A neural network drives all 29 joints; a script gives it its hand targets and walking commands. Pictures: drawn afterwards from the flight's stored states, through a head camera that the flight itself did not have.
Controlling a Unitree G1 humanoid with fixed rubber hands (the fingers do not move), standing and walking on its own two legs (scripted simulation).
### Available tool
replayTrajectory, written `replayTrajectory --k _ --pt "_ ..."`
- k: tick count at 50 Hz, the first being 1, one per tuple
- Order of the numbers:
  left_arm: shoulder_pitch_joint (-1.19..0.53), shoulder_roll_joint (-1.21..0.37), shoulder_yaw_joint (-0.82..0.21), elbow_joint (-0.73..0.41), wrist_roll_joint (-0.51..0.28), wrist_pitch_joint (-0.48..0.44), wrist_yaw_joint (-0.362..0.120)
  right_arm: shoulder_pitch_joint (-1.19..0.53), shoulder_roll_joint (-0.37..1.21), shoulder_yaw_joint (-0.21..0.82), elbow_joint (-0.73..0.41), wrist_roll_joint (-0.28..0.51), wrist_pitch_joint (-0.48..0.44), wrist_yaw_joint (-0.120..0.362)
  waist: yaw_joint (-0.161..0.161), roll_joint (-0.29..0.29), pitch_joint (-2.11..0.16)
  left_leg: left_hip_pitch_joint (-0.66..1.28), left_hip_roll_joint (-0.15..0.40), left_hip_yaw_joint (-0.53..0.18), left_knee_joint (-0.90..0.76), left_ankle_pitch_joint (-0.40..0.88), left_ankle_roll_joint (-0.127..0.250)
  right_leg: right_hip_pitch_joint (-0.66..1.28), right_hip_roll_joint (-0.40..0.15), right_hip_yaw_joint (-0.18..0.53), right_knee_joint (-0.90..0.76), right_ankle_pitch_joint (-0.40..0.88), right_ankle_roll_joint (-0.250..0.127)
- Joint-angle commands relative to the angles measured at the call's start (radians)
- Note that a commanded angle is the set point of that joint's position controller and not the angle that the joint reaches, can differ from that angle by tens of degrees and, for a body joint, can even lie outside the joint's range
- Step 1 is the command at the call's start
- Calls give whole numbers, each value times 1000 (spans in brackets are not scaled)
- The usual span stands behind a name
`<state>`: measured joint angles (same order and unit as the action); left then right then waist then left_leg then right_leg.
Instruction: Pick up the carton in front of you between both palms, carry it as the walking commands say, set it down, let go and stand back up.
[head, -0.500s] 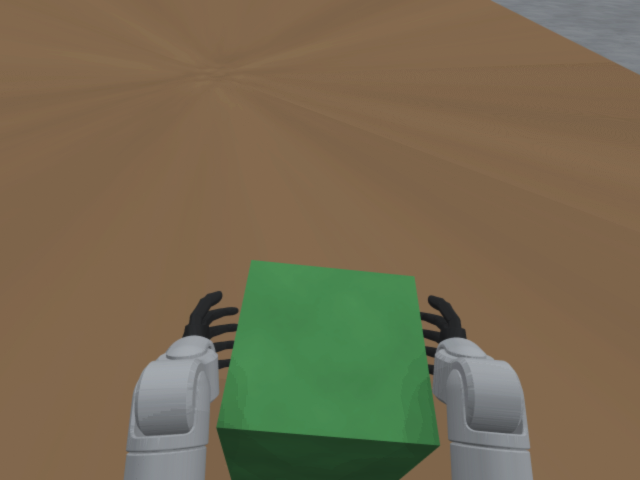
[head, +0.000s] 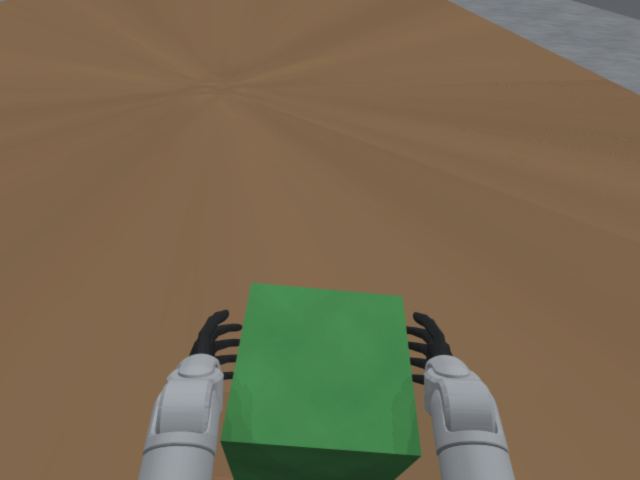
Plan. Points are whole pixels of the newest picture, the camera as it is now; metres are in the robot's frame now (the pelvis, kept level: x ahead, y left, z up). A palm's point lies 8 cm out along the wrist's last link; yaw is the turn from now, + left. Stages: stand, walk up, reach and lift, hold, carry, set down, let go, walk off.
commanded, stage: carry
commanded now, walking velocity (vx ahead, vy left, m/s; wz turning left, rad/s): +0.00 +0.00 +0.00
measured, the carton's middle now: (316, 395) +0.30 +0.01 -0.06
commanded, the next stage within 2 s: hold in 0.72 s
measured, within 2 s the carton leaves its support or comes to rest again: neither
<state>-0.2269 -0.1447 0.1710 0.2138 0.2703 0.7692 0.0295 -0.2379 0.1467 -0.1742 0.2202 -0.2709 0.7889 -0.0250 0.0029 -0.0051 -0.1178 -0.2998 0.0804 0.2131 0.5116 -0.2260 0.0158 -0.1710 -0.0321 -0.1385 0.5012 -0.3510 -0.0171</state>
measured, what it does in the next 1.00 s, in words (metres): stands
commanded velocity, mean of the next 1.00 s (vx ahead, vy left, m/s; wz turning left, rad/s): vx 0.00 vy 0.00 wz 0.00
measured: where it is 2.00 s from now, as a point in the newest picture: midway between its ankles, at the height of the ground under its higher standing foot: outside the picture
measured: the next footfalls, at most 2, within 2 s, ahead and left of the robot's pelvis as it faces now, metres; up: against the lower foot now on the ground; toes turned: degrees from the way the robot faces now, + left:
none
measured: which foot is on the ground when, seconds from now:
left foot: down 0.00-1.00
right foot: down 0.00-1.00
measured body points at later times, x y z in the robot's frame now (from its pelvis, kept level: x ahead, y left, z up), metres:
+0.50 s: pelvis -0.02 +0.00 +0.00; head -0.04 +0.00 +0.45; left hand +0.28 +0.15 +0.03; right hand +0.28 -0.15 +0.03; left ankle +0.03 +0.11 -0.74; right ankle -0.05 -0.10 -0.74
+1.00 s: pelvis -0.04 +0.01 +0.01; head -0.07 +0.02 +0.46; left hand +0.27 +0.13 +0.04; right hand +0.24 -0.17 +0.04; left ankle +0.03 +0.13 -0.74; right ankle -0.05 -0.10 -0.74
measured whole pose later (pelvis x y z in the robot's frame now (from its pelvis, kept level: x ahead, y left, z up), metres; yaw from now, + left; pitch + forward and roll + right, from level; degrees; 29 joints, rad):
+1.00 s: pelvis -0.04 +0.01 +0.01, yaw -4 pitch -7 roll +0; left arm -0.23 -0.15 0.17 0.20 0.28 0.72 0.03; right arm -0.25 0.15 -0.21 0.24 -0.26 0.71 -0.01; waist -0.01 -0.03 0.05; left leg -0.12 0.02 0.04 0.37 -0.12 -0.01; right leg -0.04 0.01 -0.02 0.39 -0.24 -0.02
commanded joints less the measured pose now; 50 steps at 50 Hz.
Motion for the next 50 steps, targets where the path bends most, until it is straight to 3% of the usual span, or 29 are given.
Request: replayTrajectory --k 1,6,11,36,37,38,39,40,43,44,50 --pt "-493 -921 -456 0 -241 -107 -246 -489 888 452 -13 234 -126 243 -3 1 -183 147 102 -126 -61 183 6 -53 -125 109 -102 221 -15" --pt "-503 -962 -472 17 -241 -139 -252 -502 931 470 4 236 -159 252 -2 2 -217 154 104 -128 -58 197 7 -41 -123 109 -91 227 -16" --pt "-450 -963 -531 -46 -273 -89 -245 -452 932 529 -61 273 -110 248 -3 7 -234 152 108 -127 -49 235 6 -33 -122 106 -74 259 -13" --pt "-445 -940 -531 -70 -278 -70 -239 -445 908 526 -80 276 -91 244 -4 6 -214 129 108 -130 -61 204 3 -59 -122 114 -80 238 -16" --pt "-357 -961 -502 -91 -283 -66 -244 -358 930 496 -63 266 -95 249 -3 -74 -107 409 -165 -286 -79 421 23 -54 83 261 -146 508 -17" --pt "-368 -933 -517 -115 -272 -79 -235 -380 915 506 -94 259 -115 242 -10 -58 -161 490 -144 -311 -73 520 24 -70 88 270 -140 571 -17" --pt "-359 -910 -516 -141 -263 -79 -231 -355 878 482 -92 246 -119 237 -3 -31 -162 435 -146 -297 -83 513 8 31 82 277 -154 570 -20" --pt "-398 -895 -524 -142 -265 -81 -235 -340 876 461 -66 232 -123 223 -25 -53 -152 423 -151 -298 -97 475 -2 62 88 260 -171 515 -15" --pt "-411 -903 -539 -138 -268 -84 -230 -383 875 468 -59 244 -134 223 -25 -4 -142 419 -166 -294 -116 404 -11 79 88 259 -179 480 -9" --pt "-410 -905 -527 -134 -259 -86 -232 -393 876 475 -59 241 -132 228 -6 -10 -127 387 -169 -290 -126 351 -11 98 92 255 -184 442 -5" --pt "-421 -932 -477 -54 -227 -89 -235 -487 901 486 -27 257 -133 263 20 -13 -64 424 -165 -285 -134 191 2 -27 76 253 -211 232 -9"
